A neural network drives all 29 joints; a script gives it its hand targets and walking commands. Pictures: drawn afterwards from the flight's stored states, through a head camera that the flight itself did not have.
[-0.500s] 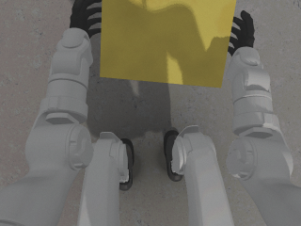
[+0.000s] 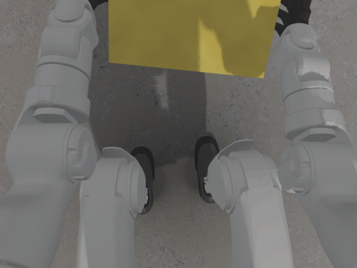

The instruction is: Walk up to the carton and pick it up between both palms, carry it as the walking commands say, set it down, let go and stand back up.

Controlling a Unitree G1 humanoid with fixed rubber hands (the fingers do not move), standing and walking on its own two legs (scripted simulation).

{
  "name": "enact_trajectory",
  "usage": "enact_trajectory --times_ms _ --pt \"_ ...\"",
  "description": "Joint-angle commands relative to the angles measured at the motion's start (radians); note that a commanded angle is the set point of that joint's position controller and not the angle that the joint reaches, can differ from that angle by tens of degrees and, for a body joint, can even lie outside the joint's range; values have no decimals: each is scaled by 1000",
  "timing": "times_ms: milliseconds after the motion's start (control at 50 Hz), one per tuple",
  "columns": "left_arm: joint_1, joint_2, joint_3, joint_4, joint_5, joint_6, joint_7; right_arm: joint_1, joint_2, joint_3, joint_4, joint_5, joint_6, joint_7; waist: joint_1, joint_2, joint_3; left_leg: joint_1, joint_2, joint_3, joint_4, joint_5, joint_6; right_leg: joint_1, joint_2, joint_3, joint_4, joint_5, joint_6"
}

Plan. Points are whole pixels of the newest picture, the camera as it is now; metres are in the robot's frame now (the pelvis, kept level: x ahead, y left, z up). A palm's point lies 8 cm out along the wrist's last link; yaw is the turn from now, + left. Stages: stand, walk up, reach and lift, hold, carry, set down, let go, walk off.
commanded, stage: set down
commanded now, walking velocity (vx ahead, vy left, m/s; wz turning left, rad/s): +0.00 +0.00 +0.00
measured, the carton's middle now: (189, 12) +0.57 -0.05 -0.25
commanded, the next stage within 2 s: none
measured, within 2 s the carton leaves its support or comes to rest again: rests again in 0.82 s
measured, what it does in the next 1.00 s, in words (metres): stands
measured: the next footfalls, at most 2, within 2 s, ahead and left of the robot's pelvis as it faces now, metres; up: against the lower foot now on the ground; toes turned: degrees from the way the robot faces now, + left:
none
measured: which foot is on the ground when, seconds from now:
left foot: down 0.00-1.00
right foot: down 0.00-1.00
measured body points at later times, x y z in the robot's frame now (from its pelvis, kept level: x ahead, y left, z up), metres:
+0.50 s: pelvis +0.00 +0.00 -0.02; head +0.37 +0.00 +0.24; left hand +0.58 +0.13 -0.18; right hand +0.53 -0.24 -0.18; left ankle +0.11 +0.10 -0.35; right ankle +0.13 -0.10 -0.35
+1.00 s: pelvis +0.01 +0.00 -0.02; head +0.38 +0.01 +0.23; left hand +0.59 +0.13 -0.19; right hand +0.54 -0.24 -0.19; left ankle +0.11 +0.10 -0.35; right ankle +0.13 -0.10 -0.35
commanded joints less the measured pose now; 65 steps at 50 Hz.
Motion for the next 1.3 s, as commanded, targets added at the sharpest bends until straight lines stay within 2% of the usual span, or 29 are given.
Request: enact_trajectory --times_ms 0,60,80,140,160,240,260,320,340,360,400,420,440,460,500,540,560,580,600,640,740,880,1020,1040,1120,1200,1220,1240,1280 --pt "-558 -827 -369 -104 -122 -30 -260 -770 788 380 -217 114 -59 369 -45 -7 -1239 507 -62 -27 -121 219 2 815 58 -5 -80 307 46" --pt "-596 -893 -402 -163 -180 -41 -253 -836 830 405 -297 156 -75 359 -55 30 -1348 601 -64 -19 -102 264 6 820 58 -8 -68 340 46" --pt "-603 -793 -393 -133 -145 -39 -244 -807 826 422 -226 182 -65 358 -4 42 -1298 601 -55 2 -84 241 0 813 56 33 -77 310 41" --pt "-556 -843 -373 -62 -126 -32 -245 -803 798 384 -194 177 -75 366 -18 86 -1215 591 -47 -9 -62 227 10 734 52 33 -52 279 36" --pt "-565 -857 -361 -91 -140 -41 -239 -812 763 369 -174 156 -75 364 -54 53 -1227 582 -50 -29 -73 223 5 736 42 8 -43 276 34" --pt "-580 -842 -355 -57 -137 -46 -250 -779 825 361 -134 156 -71 368 -16 60 -1160 513 -52 -6 -63 187 7 731 52 32 -48 272 32" --pt "-546 -820 -338 -22 -120 -44 -251 -803 773 364 -155 146 -80 372 -49 37 -1078 498 -46 -28 -56 178 18 677 57 19 -40 249 40" --pt "-580 -830 -345 -48 -128 -56 -256 -751 772 318 -84 123 -70 378 -52 35 -1080 486 -51 -35 -64 193 5 696 45 28 -47 253 29" --pt "-569 -836 -317 -44 -113 -55 -260 -757 802 325 -101 128 -72 380 -13 31 -1054 431 -61 -21 -67 148 7 680 60 25 -43 222 29" --pt "-497 -862 -313 44 -112 -44 -266 -780 755 332 -97 107 -84 379 -48 37 -977 405 -60 -42 -64 163 9 669 52 28 -48 214 28" --pt "-529 -823 -292 20 -88 -51 -261 -743 804 317 -96 107 -85 381 -22 45 -985 423 -55 -28 -64 155 19 631 65 20 -29 215 23" --pt "-532 -838 -317 36 -91 -50 -265 -765 770 305 -82 108 -83 383 -50 47 -1021 460 -48 -44 -59 173 11 663 52 23 -19 235 29" --pt "-505 -766 -289 31 -68 -42 -257 -760 770 296 -78 120 -77 383 5 70 -975 456 -52 -31 -75 154 15 617 55 24 -31 211 34" --pt "-499 -816 -290 46 -85 -41 -263 -764 764 299 -61 111 -75 386 -36 30 -964 427 -58 -35 -58 149 13 624 50 29 -38 197 34" --pt "-468 -794 -281 63 -61 -40 -259 -742 770 286 -51 105 -72 386 -21 39 -948 431 -51 -43 -61 147 22 601 55 30 -25 197 43" --pt "-495 -844 -288 46 -73 -43 -265 -715 772 278 -37 86 -77 396 -62 40 -953 447 -49 -43 -40 191 8 619 57 29 -27 225 25" --pt "-493 -811 -299 12 -83 -52 -266 -704 812 295 -73 109 -80 397 7 70 -933 446 -57 -22 -62 183 13 593 61 31 -32 225 26" --pt "-463 -807 -290 53 -68 -44 -264 -703 764 271 -48 85 -77 406 -58 57 -871 424 -50 -56 -72 186 19 533 56 13 -21 226 33" --pt "-505 -806 -322 3 -80 -49 -261 -670 787 262 -35 89 -75 406 -35 80 -948 500 -51 -54 -65 213 11 556 52 21 -8 238 31" --pt "-509 -825 -326 0 -102 -46 -263 -713 751 283 -67 89 -79 409 -71 33 -975 505 -50 -63 -37 253 7 588 50 19 -7 269 34" --pt "-447 -751 -280 70 -42 -31 -269 -623 770 251 10 75 -56 412 -11 53 -853 454 -53 -49 -68 145 11 551 60 21 -15 167 26" --pt "-389 -782 -254 107 -33 -17 -285 -624 754 257 4 51 -50 419 -39 32 -787 430 -48 -56 -42 183 19 526 59 27 -17 204 36" --pt "-355 -765 -246 115 0 -19 -289 -587 757 246 22 64 -52 422 7 73 -706 392 -44 -50 -41 186 13 480 55 35 12 211 21" --pt "-305 -767 -219 122 5 -24 -292 -537 768 242 35 37 -49 429 -42 7 -718 397 -48 -59 -47 192 13 523 65 11 0 221 33" --pt "-288 -751 -223 153 18 -11 -299 -520 775 226 66 37 -43 425 6 43 -695 376 -51 -43 -43 157 18 520 57 26 1 185 29" --pt "-260 -737 -213 134 38 -8 -290 -540 744 209 21 34 -50 428 -4 69 -706 433 -42 -64 -59 187 14 438 62 0 10 178 38" --pt "-276 -747 -216 158 43 -12 -296 -544 758 239 53 42 -54 427 30 68 -687 391 -51 -50 -33 198 16 483 68 35 9 193 28" --pt "-286 -726 -225 132 28 -24 -295 -524 757 233 35 47 -57 425 -15 24 -669 368 -35 -67 -38 199 17 511 63 28 26 242 37" --pt "-256 -737 -226 160 36 -7 -297 -504 740 226 61 48 -47 420 -4 51 -675 390 -35 -57 -42 162 8 525 64 24 5 175 34"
